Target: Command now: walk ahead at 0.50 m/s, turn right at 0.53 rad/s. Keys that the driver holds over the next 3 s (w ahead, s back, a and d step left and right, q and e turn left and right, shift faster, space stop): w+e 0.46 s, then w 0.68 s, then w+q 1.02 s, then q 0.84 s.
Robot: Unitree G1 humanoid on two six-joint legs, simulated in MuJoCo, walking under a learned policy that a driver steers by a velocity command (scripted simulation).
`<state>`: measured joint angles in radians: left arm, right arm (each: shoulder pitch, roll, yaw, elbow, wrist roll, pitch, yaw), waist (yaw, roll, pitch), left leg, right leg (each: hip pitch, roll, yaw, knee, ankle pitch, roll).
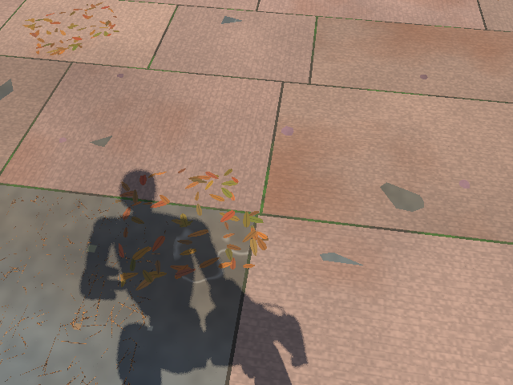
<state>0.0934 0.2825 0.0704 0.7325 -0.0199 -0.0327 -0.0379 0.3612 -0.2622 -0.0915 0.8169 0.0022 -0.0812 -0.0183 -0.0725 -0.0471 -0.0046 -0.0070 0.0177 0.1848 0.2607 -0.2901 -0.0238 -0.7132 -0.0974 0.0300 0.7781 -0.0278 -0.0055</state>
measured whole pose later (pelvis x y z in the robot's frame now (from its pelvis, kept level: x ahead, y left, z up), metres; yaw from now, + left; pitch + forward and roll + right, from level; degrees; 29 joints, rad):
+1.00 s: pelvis +0.52 -0.12 +0.01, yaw -23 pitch +2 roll +1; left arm 0.08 0.26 0.05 0.67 -0.01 -0.06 -0.02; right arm 0.38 -0.26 -0.05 0.84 0.02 -0.08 0.01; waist -0.10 -0.04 0.02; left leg -0.06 -0.05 0.01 0.25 -0.24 0.04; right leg -0.64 -0.08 0.05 0.65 -0.02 0.01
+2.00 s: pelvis +1.04 -0.28 +0.01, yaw +3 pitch +2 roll +0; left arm 0.05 0.29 0.05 0.70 0.01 -0.09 0.00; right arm 0.32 -0.28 -0.07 0.71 0.02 -0.04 0.00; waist -0.06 -0.03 0.04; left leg -0.17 -0.11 -0.12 0.36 -0.23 0.08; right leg -0.65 -0.09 0.10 0.69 -0.03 0.07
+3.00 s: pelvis +1.34 -0.29 -0.01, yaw +39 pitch +2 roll +0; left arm 0.11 0.30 0.06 0.75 0.00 0.00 0.00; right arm 0.16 -0.32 -0.09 0.58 0.01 0.05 -0.02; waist -0.02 0.01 0.03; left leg -0.41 -0.11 -0.18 0.54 -0.16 0.01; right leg -0.35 0.02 0.07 0.58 -0.29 0.04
